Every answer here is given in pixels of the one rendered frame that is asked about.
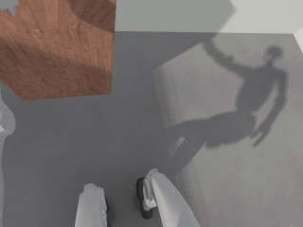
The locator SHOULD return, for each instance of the right robot thigh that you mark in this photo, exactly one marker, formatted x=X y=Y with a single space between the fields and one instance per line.
x=172 y=207

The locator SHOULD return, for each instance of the left robot thigh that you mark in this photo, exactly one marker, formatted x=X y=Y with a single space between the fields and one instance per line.
x=91 y=206

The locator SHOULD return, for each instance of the robot thigh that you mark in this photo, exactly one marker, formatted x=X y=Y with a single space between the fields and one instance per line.
x=172 y=207
x=91 y=206

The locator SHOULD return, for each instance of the cabinet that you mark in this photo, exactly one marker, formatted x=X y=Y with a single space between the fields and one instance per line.
x=58 y=48

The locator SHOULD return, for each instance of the left robot hand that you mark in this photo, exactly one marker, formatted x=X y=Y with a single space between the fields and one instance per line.
x=9 y=5

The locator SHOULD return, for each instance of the robot left upper arm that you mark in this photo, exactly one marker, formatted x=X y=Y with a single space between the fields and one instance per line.
x=7 y=127

